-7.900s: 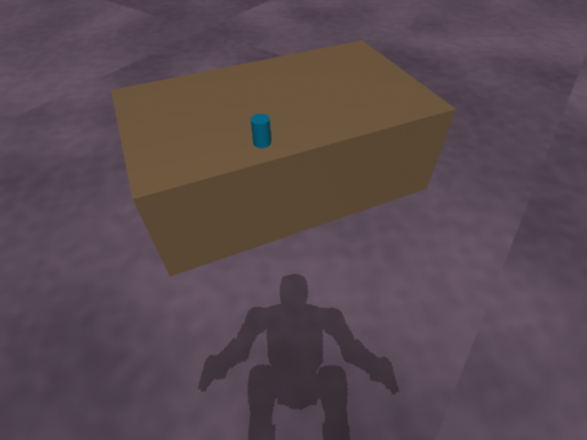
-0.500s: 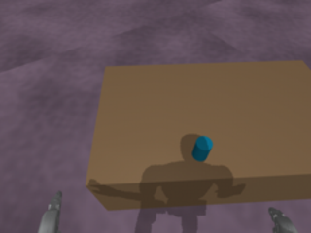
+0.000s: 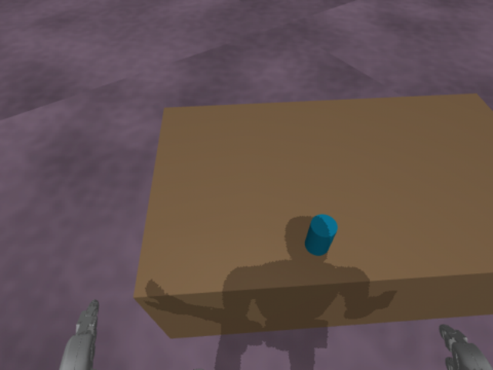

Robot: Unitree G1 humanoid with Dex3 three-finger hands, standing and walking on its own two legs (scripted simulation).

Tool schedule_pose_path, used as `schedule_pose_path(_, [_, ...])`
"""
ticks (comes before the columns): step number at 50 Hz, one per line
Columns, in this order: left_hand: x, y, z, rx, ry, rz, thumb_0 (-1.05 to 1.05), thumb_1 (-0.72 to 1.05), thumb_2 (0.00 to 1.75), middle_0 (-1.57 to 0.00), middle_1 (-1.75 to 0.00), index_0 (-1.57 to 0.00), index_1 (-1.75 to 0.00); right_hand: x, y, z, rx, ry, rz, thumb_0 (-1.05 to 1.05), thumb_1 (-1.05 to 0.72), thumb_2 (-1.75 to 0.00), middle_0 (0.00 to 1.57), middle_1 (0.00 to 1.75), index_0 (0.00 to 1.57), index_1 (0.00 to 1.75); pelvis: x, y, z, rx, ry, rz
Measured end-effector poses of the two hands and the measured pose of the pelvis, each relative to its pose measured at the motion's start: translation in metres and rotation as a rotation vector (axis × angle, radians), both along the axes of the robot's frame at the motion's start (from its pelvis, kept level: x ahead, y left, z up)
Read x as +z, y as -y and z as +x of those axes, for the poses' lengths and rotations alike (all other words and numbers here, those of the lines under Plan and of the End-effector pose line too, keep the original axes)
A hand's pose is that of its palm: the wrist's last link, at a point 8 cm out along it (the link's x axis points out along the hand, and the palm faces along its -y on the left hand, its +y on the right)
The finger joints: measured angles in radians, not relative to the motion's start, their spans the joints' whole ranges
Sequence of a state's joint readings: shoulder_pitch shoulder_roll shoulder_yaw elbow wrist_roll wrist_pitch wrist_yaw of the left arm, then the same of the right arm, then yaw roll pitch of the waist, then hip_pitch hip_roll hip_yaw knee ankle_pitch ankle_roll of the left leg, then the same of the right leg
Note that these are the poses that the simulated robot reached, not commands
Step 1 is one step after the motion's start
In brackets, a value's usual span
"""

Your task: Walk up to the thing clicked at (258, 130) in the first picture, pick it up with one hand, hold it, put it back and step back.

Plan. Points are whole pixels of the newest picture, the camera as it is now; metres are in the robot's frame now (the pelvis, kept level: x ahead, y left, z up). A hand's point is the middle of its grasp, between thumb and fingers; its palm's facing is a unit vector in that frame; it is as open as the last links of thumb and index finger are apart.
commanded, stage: go down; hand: right
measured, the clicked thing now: (320, 235) +0.48 -0.17 -0.23
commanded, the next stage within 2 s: approach in 1.66 s
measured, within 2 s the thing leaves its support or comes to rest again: neither
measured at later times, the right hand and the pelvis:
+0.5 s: hand (453, 272) +0.28 -0.31 +0.00, palm faces +0.14 +0.97 -0.20, open 17.4 cm; pelvis -0.02 +0.00 +0.01, yaw +1 degrees
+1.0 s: hand (470, 224) +0.35 -0.34 +0.05, palm faces +0.16 +0.98 -0.11, open 17.5 cm; pelvis -0.03 -0.01 +0.01, yaw +1 degrees
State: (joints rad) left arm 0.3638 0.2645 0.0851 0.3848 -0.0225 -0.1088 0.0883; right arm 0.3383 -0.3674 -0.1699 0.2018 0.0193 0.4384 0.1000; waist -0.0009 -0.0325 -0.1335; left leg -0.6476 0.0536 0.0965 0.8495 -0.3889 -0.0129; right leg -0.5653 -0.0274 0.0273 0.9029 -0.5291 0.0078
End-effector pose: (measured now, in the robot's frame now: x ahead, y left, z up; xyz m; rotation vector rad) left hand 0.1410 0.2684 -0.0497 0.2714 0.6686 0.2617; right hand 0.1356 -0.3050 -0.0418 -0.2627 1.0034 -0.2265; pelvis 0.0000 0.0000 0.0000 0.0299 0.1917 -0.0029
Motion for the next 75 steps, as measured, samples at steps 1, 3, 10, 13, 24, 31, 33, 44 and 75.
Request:
schedule_pose_path(1, [0.001,0.000,-0.001,0.001,0.004,0.000,-0.01,-0.53,0.05,-0.06,-0.06,-0.07,-0.06,0.001,0.000,-0.001,0.001,0.003,0.000,0.00,0.53,-0.04,0.04,0.06,0.05,0.06,0.000,0.000,-0.001,0.000,0.000,0.000])
schedule_pose_path(3, [0.002,0.001,-0.002,-0.001,0.011,0.003,-0.01,-0.53,0.05,-0.07,-0.06,-0.07,-0.06,0.002,0.002,-0.001,0.000,0.012,0.000,0.00,0.53,-0.04,0.04,0.06,0.05,0.06,-0.001,-0.001,-0.002,-0.002,0.001,0.000])
schedule_pose_path(10, [0.008,0.012,-0.004,-0.033,0.047,0.007,-0.01,-0.53,0.04,-0.06,-0.06,-0.07,-0.06,0.018,0.017,0.025,-0.012,0.145,-0.014,0.00,0.52,-0.04,0.05,0.06,0.05,0.06,-0.002,-0.003,-0.010,-0.010,0.020,0.000])
schedule_pose_path(13, [0.010,0.018,-0.003,-0.045,0.067,0.001,-0.01,-0.52,0.04,-0.06,-0.06,-0.07,-0.06,0.033,0.027,0.048,-0.012,0.230,-0.012,-0.01,0.52,-0.04,0.05,0.05,0.05,0.06,-0.001,-0.003,-0.014,-0.013,0.029,0.002])
schedule_pose_path(24, [0.012,0.014,-0.034,-0.022,0.044,0.000,-0.01,-0.52,0.05,-0.06,-0.06,-0.07,-0.05,0.067,0.053,0.118,0.023,0.358,0.076,0.00,0.52,-0.04,0.05,0.05,0.05,0.06,0.006,0.003,-0.023,0.012,0.044,0.001])
schedule_pose_path(31, [0.012,0.015,-0.041,-0.030,0.004,0.012,-0.01,-0.52,0.05,-0.06,-0.06,-0.07,-0.05,0.077,0.065,0.141,0.023,0.447,0.105,-0.01,0.55,-0.04,0.04,0.06,0.04,0.06,0.009,0.005,-0.026,0.023,0.039,-0.001])
schedule_pose_path(33, [0.014,0.015,-0.040,-0.033,0.004,0.020,-0.01,-0.53,0.05,-0.06,-0.06,-0.07,-0.05,0.081,0.069,0.145,0.022,0.474,0.109,-0.01,0.56,-0.04,0.04,0.06,0.04,0.06,0.010,0.006,-0.026,0.023,0.036,0.000])
schedule_pose_path(44, [0.011,0.019,-0.035,-0.046,-0.027,0.028,-0.01,-0.53,0.05,-0.06,-0.06,-0.07,-0.05,0.096,0.083,0.171,0.043,0.571,0.136,-0.01,0.56,-0.04,0.04,0.05,0.04,0.06,0.012,0.007,-0.025,0.022,0.006,0.008])
schedule_pose_path(75, [0.009,0.020,-0.030,-0.047,-0.057,0.029,-0.01,-0.53,0.06,-0.06,-0.06,-0.06,-0.06,0.115,0.100,0.215,0.052,0.714,0.160,-0.01,0.54,-0.04,0.06,0.05,0.05,0.05,0.005,0.006,-0.019,0.020,-0.068,0.018])
